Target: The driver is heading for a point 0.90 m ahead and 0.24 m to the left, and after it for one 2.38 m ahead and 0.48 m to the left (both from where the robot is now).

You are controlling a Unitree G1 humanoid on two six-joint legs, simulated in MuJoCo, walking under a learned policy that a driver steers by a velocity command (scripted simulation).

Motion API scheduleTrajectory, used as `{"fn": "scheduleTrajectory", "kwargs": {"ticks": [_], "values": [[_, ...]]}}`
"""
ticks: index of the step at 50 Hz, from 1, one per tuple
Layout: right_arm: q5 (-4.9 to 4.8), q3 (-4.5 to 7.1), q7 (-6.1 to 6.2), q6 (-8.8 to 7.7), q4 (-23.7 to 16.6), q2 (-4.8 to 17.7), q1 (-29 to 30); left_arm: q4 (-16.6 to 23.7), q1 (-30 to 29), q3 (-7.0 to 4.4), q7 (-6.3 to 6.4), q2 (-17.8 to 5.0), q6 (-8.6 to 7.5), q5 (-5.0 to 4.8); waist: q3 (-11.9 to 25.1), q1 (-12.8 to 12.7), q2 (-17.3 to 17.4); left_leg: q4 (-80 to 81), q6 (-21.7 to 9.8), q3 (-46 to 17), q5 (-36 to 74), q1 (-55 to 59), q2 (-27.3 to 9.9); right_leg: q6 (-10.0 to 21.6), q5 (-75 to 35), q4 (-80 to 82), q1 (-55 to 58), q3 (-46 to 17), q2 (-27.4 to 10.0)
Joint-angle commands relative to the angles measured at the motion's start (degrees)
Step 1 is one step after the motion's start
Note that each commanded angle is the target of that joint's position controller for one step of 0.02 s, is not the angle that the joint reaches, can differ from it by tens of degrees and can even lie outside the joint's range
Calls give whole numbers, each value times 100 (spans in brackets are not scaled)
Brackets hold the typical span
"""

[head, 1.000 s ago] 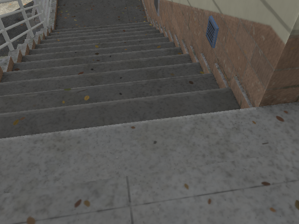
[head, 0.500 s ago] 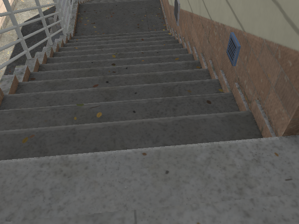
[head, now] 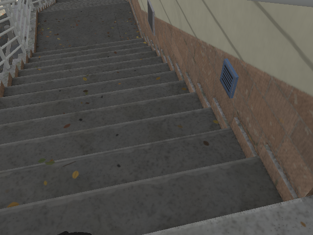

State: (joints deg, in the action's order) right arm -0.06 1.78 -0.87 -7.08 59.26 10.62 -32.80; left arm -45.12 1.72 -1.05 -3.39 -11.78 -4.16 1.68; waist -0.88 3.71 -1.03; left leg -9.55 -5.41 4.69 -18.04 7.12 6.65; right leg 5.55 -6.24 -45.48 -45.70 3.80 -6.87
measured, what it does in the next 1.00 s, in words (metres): goes down, turning left: right foot, then left foot 0.15 m lower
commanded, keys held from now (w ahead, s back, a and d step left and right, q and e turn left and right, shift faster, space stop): w+shift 0.16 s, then w+q+shift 0.76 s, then w+e+shift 0.08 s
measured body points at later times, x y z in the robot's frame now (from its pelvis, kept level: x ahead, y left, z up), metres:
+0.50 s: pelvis +0.47 -0.01 -0.02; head +0.48 +0.00 +0.43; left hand +0.35 +0.25 -0.16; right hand +0.67 -0.23 -0.12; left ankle +0.67 +0.17 -0.69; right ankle +0.32 -0.08 -0.73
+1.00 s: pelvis +0.94 +0.10 -0.29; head +0.93 +0.09 +0.16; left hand +0.91 +0.39 -0.39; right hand +1.06 -0.16 -0.43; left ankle +0.71 +0.08 -0.80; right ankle +1.08 +0.01 -1.01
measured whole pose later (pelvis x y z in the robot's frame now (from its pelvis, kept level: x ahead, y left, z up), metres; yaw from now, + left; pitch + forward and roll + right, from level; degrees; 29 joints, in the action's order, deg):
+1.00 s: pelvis +0.94 +0.10 -0.29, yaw +36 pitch -2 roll -1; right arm 0.3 3.7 1.7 -3.4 59.0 15.7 -27.2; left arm -45.8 10.3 -1.8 -0.1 -13.6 -6.6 1.3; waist 1.1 0.4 1.1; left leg -93.5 -8.8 -9.1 -39.9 -13.9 11.8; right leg -0.8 -5.9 -32.7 -19.4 -2.8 -0.4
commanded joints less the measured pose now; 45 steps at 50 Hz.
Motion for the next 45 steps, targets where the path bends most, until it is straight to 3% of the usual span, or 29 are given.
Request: {"fn": "scheduleTrajectory", "kwargs": {"ticks": [1, 4, 6, 7, 8, 9, 10, 12, 14, 16, 18, 20, 21, 24, 27, 30, 31, 32, 33, 34, 35, 37, 38, 39, 40, 41, 42, 43, 45], "values": [[-45, 49, 72, -130, -297, 776, -8, 423, -639, 48, -14, -213, -40, -95, -944, -185, 245, 917, -336, -386, 4209, -1123, -1432, 152, -465, 937, 1261, 457, 438], [63, 95, 154, -21, -261, 1219, -54, 472, -558, -83, 46, -636, -56, -66, -413, -405, 531, -120, -118, -282, 6986, 260, -1679, 320, 280, 1558, 1744, 619, 1024], [221, 203, 270, 166, -240, 1530, 178, -52, 1270, -247, 179, -994, -32, -111, 615, -1249, 917, -2337, -87, -211, 7712, 290, -1833, 482, 1031, 1414, 3535, 339, 1260], [224, 217, 293, 223, -327, 1499, 444, -392, 2508, -356, 290, -1202, -7, -49, 1145, -1831, 791, -4074, -135, -114, 6701, -566, -1713, 664, 1576, 1449, 4920, -113, 828], [138, 90, 215, 212, -508, 782, 187, -446, 3109, -509, 423, -1737, -4, 97, 1759, -1618, -353, -6469, -118, -58, 3235, -2385, -990, 1006, 3436, 1430, 6427, -2035, -670], [-152, 3, 108, 95, -566, 381, -341, -412, 2759, -507, 318, -1551, -23, 89, 2410, -1032, -1388, -7990, -43, -926, -801, -4256, -77, 1633, 4207, 2544, 7401, -5148, -1676], [-134, 120, 184, 70, -706, 934, 483, -432, 2203, -481, 247, -1201, -41, 34, 1374, -1014, -273, -7816, -232, -1178, -120, -4846, -580, 1285, 3714, 2794, 6582, -4342, -1363], [-43, 128, 146, 116, -786, 838, 979, -442, 1565, -414, 214, -803, -185, 56, 204, -611, 468, -6633, -250, -1210, 449, -4190, -1124, 897, 2381, 3242, 4570, -2650, -1071], [178, 123, 65, 407, -799, 625, 874, -602, 1587, -312, 237, -612, -336, -36, -167, -298, 140, -5867, -112, -1220, 446, -3586, -1363, 490, 1884, 3559, 3602, -1625, -700], [151, 96, 2, 613, -1005, 518, 1236, -697, 1605, -303, 240, -681, -455, -202, -464, -180, -66, -5168, -49, -1037, 676, -3651, -1481, 301, 1511, 3845, 3313, -864, -458], [168, 98, -138, 714, -1213, 544, 1733, -824, 1970, -382, 263, -964, -448, -142, -541, -344, -140, -4900, -61, -753, 1381, -4163, -1463, 324, 180, 3712, 3655, -292, -363], [166, 164, -196, 718, -1252, 615, 1857, -923, 2361, -338, 279, -912, -482, -96, -404, -388, 42, -5008, -215, -682, 2302, -4851, -1426, 214, -849, 3106, 4195, 158, -438], [106, 196, -205, 603, -1313, 572, 2040, -1020, 2272, -217, 302, -564, -540, -163, -589, -239, 82, -4140, -313, -708, 3104, -4811, -1344, -70, -273, 3034, 3983, 474, -86], [138, 144, -444, 398, -1222, 481, 2482, -995, 2117, -95, 423, -636, -675, -184, -484, -339, 60, -2931, -360, 146, 6087, -2596, -801, -459, 1383, 2726, 2419, 1192, 176], [190, 150, -426, 471, -1095, 636, 2455, -1206, 2491, -109, 586, -805, -555, -38, -863, -436, -69, -2625, -416, 598, 5499, -2725, -480, -612, -8, 1458, 3130, 1439, -41], [343, 338, -89, 586, -543, 1044, 637, -1175, 2159, -104, 728, -1085, -317, -35, 159, 413, -286, -2903, -669, 881, 4579, -963, -149, -663, -3211, -1822, 3437, 1392, -375], [414, 427, -19, 577, -377, 1261, -216, -1169, 1971, -158, 768, -1140, -176, -88, 136, 859, -76, -1773, -926, 498, 4055, -407, -441, -584, -2841, -3912, 3184, 1109, -290], [397, 564, 25, 512, -120, 1447, -1033, -1155, 1092, -272, 798, -1068, -9, -90, -281, 1747, 681, -421, -1533, -369, 4371, 188, -998, -555, 918, -7111, 2228, 1082, 494], [150, 616, 127, 528, 27, 1889, -771, -560, 840, -192, 761, -670, -77, -9, -768, 1044, 1848, -2283, -1067, -500, 7124, 1100, -1101, -435, 4859, -7566, -195, 650, 940], [-33, 585, 200, 446, 59, 2003, -723, -26, 1354, -64, 689, -546, -167, 23, -108, 314, 1471, -2946, -1536, -1815, 8303, 2268, -1651, -616, 4346, -6363, -1422, -164, 532], [22, 545, 176, 484, -18, 1675, -600, -60, 1386, -126, 580, -890, -218, 142, 214, 304, -66, -2407, -1785, -2692, 5840, 2176, -1848, -609, 3787, -5346, -1582, -559, 250], [-11, 375, 155, 446, -380, 1229, 405, -328, 1508, -222, 440, -865, -249, 438, -54, -302, -1152, -2359, -1779, -3101, 3942, 294, -1541, -690, 3427, -4085, -1023, -836, 104], [90, 474, 279, 352, -753, 1752, 1225, 151, 1281, -216, 424, -774, -133, 218, -453, -747, 224, -1562, -2191, -4240, 2911, -1834, -2252, -970, 3132, -1904, -46, -1240, -89], [172, 429, 291, 253, -700, 1572, 1269, 93, 849, -264, 469, -1071, -34, 238, -950, -641, -92, -1344, -2175, -4283, 2534, -3050, -1987, -1129, 2752, -1406, 834, -1100, -135], [292, 409, 212, 181, -603, 1455, 1016, -214, 1303, -258, 436, -903, 13, 242, -611, -596, -84, -1849, -2018, -3904, 2890, -3396, -1699, -1064, 1447, -1849, 1585, -721, 175], [213, 337, 226, 106, -551, 1135, 994, -191, 1005, -346, 361, -1034, -61, 108, -491, -500, -252, -2419, -1661, -3313, 1795, -3319, -1122, -918, -350, -811, 1458, -965, 88], [40, 238, 247, 55, -587, 864, 1245, -50, 1013, -272, 250, -834, -102, 65, -322, -596, -254, -2784, -1196, -2462, 586, -4358, -392, -762, -1946, 323, 2824, -798, 259], [0, 215, 234, 63, -684, 926, 1338, -77, 1012, -200, 143, -568, -95, 76, -158, -493, -309, -2997, -914, -2234, 382, -4716, -39, -683, -2389, 617, 3768, -422, 612], [0, 293, 234, 231, -581, 1285, 1094, 136, 898, -80, 147, -326, -24, -91, -98, -303, 428, -3701, -796, -2352, 602, -4501, -6, -716, -1526, 859, 4373, -324, 989]]}}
